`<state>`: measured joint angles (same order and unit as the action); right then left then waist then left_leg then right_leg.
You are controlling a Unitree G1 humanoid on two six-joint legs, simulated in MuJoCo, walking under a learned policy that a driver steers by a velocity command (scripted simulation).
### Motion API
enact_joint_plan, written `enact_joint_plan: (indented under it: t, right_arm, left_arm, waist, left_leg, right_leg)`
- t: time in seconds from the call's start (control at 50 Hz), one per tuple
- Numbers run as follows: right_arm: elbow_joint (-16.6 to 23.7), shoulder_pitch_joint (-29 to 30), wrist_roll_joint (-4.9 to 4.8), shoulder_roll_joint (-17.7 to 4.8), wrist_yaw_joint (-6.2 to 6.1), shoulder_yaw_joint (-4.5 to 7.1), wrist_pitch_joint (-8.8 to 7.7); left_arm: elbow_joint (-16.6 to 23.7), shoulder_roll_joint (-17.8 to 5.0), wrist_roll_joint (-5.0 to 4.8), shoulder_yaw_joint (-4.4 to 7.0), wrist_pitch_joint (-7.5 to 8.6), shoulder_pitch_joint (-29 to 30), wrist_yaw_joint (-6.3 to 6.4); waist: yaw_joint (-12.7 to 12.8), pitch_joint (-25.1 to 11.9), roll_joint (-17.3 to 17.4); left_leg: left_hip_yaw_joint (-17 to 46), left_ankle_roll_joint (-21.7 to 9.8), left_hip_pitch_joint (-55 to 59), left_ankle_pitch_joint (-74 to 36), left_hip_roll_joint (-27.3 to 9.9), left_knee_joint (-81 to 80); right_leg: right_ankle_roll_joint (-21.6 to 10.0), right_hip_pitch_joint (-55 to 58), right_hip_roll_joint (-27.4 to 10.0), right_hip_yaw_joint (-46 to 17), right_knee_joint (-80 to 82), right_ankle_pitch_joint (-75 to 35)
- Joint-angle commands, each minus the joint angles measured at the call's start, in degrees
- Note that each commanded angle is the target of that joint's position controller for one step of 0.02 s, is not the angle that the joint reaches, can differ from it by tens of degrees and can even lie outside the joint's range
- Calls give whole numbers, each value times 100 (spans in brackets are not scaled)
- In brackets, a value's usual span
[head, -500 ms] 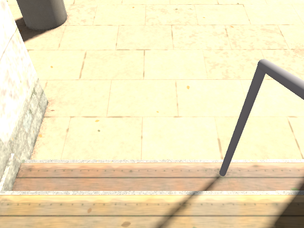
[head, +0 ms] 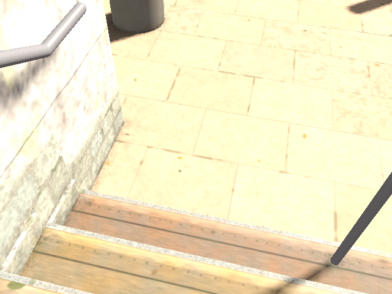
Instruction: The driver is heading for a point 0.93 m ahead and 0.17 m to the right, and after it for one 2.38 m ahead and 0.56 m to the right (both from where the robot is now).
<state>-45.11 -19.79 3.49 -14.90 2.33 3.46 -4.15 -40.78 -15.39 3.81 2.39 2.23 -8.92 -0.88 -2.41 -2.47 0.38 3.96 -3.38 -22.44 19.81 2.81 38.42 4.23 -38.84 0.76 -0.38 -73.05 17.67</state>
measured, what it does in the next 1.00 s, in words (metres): goes down: right foot, then left foot 0.16 m lower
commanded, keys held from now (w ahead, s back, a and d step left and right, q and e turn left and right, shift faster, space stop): w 1.00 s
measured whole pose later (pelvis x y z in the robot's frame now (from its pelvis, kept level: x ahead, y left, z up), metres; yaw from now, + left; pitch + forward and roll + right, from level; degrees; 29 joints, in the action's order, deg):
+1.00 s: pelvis +0.34 +0.00 -0.16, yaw +2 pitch -1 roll +2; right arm -62.9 -27.5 -0.6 -11.2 -1.1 3.0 -3.7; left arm -52.2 -13.1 2.3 3.4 -0.4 -10.0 -0.5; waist -0.7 0.6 -2.3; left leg -6.7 -4.1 -12.4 23.7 3.1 37.0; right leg -1.7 -41.4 -4.5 -5.0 -55.2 -10.6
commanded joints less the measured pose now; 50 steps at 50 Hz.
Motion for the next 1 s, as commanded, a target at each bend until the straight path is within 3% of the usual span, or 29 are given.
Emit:
enact_joint_plan:
  t: [0.02, 0.04, 0.08, 0.1, 0.14, 0.16, 0.18, 0.2, 0.22, 0.24, 0.28, 0.32, 0.36, 0.42, 0.52, 0.54, 0.6, 0.64, 0.68, 0.7, 0.72, 0.74, 0.76, 0.78, 0.82, 0.84, 0.9, 0.92, 1.0]
  right_arm:
    - [90, -769, -229, -808, -48, 140, -85]
    - [22, -724, -290, -780, 8, 121, -48]
    - [134, -269, -129, -933, 170, 124, -20]
    - [189, 63, -245, -1041, 189, 158, -10]
    - [113, 560, -80, -1033, 173, 136, 6]
    - [-10, 452, 6, -634, 174, 52, -73]
    - [69, -273, -6, -32, 192, -26, -170]
    - [258, 363, 6, -244, 168, -8, -225]
    - [229, 687, 1, -134, 55, -29, -184]
    - [22, 480, 36, -287, -62, 12, -89]
    - [-330, 20, 237, -164, -70, -103, 30]
    - [-541, -111, 387, 193, 189, -291, 148]
    - [-500, 317, 339, -21, 391, -297, 130]
    - [-330, 1312, 311, -202, 259, -304, 36]
    - [-18, 1872, 289, -14, 162, -466, 147]
    - [-62, 2337, -409, -226, -7, -238, 145]
    - [42, 2631, -523, 136, -145, -341, 208]
    - [-355, 1647, -480, 54, -272, -266, 256]
    - [-1100, -434, -325, -445, -270, -11, 210]
    - [-1230, -1249, -279, -823, -176, 63, 133]
    - [-1283, -1615, -344, -977, -89, 147, 163]
    - [-1125, -1308, -412, -918, -139, 178, 208]
    - [-1027, -928, -358, -541, -248, 113, 262]
    - [-925, -480, -322, -263, -278, 25, 254]
    - [-1064, -147, -239, -126, -301, -58, 75]
    - [-1041, 87, -358, -180, -340, -68, -8]
    - [-1287, -57, -376, -575, -332, 99, -37]
    - [-1293, -141, -386, -391, -278, 91, -45]
    - [-1415, -327, -422, -98, -418, 17, -64]
  left_arm:
    - [428, -239, -22, -83, -125, 393, 93]
    - [232, -129, 4, -138, -130, 210, 66]
    - [-173, -128, 144, -168, 97, -724, -73]
    - [-113, -223, -56, -166, 193, -488, -118]
    - [-286, -213, -153, -166, 329, -939, -101]
    - [-556, -446, -47, -37, 425, -1868, -26]
    - [-725, -1423, 4, 201, 510, -2551, -49]
    - [-940, -1269, 323, 230, 483, -3223, -171]
    - [-1110, -961, 272, 193, 401, -2840, -289]
    - [-1046, -440, 156, 59, 352, -2081, -381]
    - [-853, 422, -9, -180, 324, -1100, -328]
    - [-1025, 418, 89, -245, 327, -1190, -167]
    - [-1372, 238, 151, -292, 459, -1715, -20]
    - [-1750, 214, 70, -389, 681, -2603, 105]
    - [-1803, 178, 31, -483, 505, -2454, -225]
    - [-1703, -421, -708, -117, 289, -2269, 57]
    - [-1861, -317, -279, -114, -50, -2538, 356]
    - [-2037, -145, -81, -91, -162, -2819, 398]
    - [-2237, -20, -162, -95, -159, -2882, 393]
    - [-2132, 264, -310, -27, -50, -3009, 419]
    - [-1744, 34, -629, -31, 53, -3205, 496]
    - [-1475, -163, -678, -48, 77, -2346, 484]
    - [-1331, -287, -412, 11, 43, -1518, 435]
    - [-1301, -367, -199, 78, -8, -1266, 355]
    - [-1372, -201, -84, 114, -158, -1283, 266]
    - [-1187, 155, -118, 33, -228, -1017, 172]
    - [-1453, 135, -109, 47, -348, -1743, 82]
    - [-1340, 7, -201, 106, -350, -1427, 84]
    - [-912, -93, -103, 190, -213, -124, -44]
  waist:
    - [-401, -110, 604]
    - [-403, 70, 673]
    - [-65, 144, 651]
    - [8, 259, 456]
    - [357, 27, 314]
    - [713, -227, -249]
    - [424, -375, -1546]
    - [1015, 276, -607]
    - [758, 759, 5]
    - [346, 541, 219]
    - [-110, 109, 10]
    - [-99, 104, -191]
    - [201, 360, 26]
    - [678, 548, -141]
    - [667, 1031, -138]
    - [888, 1159, 466]
    - [1257, 1598, -302]
    - [949, 1266, -291]
    - [-21, 285, 162]
    - [-79, -623, 959]
    - [-181, -1945, 741]
    - [-533, -1957, 959]
    - [-528, -820, 671]
    - [-262, -197, 222]
    - [280, 720, -60]
    - [521, 963, -80]
    - [840, 292, 532]
    - [765, 378, 366]
    - [475, 799, 322]
  left_leg:
    - [2274, -1461, 1360, -1141, -1730, -1035]
    - [2481, -1399, 997, 461, -1591, -1252]
    - [2168, -1312, -467, 1416, -1223, -1360]
    - [2204, -1365, -433, 1673, -1178, -1395]
    - [1976, -1308, -989, 761, -1001, -449]
    - [1705, -1044, -1507, 215, -741, 1020]
    - [439, -218, -3240, 1549, 558, 2947]
    - [1328, -153, -5210, 1631, 716, 3764]
    - [1698, -149, -5998, 797, 442, 4007]
    - [1485, -1, -5633, 54, 108, 4089]
    - [908, 214, -4328, -903, -448, 3612]
    - [250, 233, -3147, -2203, -653, 3591]
    - [339, 234, -3445, -3229, -835, 3051]
    - [356, 345, -4042, -4383, -962, 1207]
    - [-295, 341, -1349, -4440, -865, 122]
    - [-697, 285, -734, -4684, -579, -639]
    - [-508, 285, -857, -3501, -680, -1512]
    - [-746, 133, -3, -2854, -543, -2179]
    - [-654, -93, 2951, -3967, -797, -2278]
    - [111, -388, 4923, -6720, -1762, -195]
    - [1080, -1066, 6383, -6466, -2895, 664]
    - [1943, -1680, 5916, -2603, -3224, -674]
    - [1919, -1629, 4252, -472, -2794, -1673]
    - [1740, -1510, 2994, -76, -2528, -1971]
    - [1260, -1160, 782, -1149, -2261, -1851]
    - [636, -952, -220, -1340, -1761, -2288]
    - [406, -1141, -130, -3118, -1678, -1694]
    - [310, -1078, 56, -2617, -1531, -1683]
    - [526, -842, 154, 353, -1344, -1159]
  right_leg:
    - [204, -684, -323, -191, 1518, 856]
    - [147, -376, -261, -77, 1846, 1082]
    - [-53, 1242, 132, 586, 1635, 1193]
    - [-97, 1442, 189, 608, 2848, 1210]
    - [-278, 3084, 317, 585, 3779, 195]
    - [-586, 4009, -79, -103, 4081, 40]
    - [-2457, 5078, -1644, -2844, 4610, -2481]
    - [-3172, 5476, -2382, -4647, 5087, -2313]
    - [-3126, 5430, -2482, -4187, 5155, -2061]
    - [-2804, 4919, -2141, -3332, 4989, -2036]
    - [-2248, 3651, -1432, -1778, 4931, -2605]
    - [-1977, 2242, -781, -896, 4861, -1961]
    - [-1999, 2117, -775, -918, 4710, -1192]
    - [-2021, 3155, -970, -1003, 4466, -1182]
    - [-2005, 1216, -913, -812, 4198, -322]
    - [-1580, 1429, -729, -642, 3826, -431]
    - [-1520, 2679, -767, -734, 3061, -1521]
    - [-1575, 3221, -734, -702, 1664, -2674]
    - [-1470, 1734, -273, -376, -1283, -1240]
    - [-1267, -96, 310, -135, -3618, 3584]
    - [-1184, -1405, 40, -335, -4402, 3582]
    - [-1122, -2317, -248, -90, -3820, 2626]
    - [-1042, -2200, -465, -122, -3274, 1967]
    - [-968, -1717, -518, -159, -2810, 1754]
    - [-739, -633, -794, -527, -849, 372]
    - [-514, 128, -785, -376, 565, -495]
    - [-474, 758, -532, -75, 543, -1614]
    - [-557, 383, -574, -203, 930, -2279]
    - [-570, -110, -600, -608, 2506, -4151]
Velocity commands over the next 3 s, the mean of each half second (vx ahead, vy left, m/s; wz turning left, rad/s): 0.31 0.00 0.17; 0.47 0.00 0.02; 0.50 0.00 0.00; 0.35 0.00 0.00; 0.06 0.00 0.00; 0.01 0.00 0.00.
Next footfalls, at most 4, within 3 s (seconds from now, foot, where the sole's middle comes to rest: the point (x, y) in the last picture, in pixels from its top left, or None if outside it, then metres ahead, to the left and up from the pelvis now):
0.14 right None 0.01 -0.13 -0.76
0.68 left None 0.34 0.09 -0.92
1.26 right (228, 288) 0.63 -0.15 -1.07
1.86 left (180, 234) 0.96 0.04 -1.23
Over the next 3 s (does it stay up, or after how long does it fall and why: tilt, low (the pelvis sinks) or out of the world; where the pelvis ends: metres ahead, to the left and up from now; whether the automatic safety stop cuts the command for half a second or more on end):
stays up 0.94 -0.05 -0.46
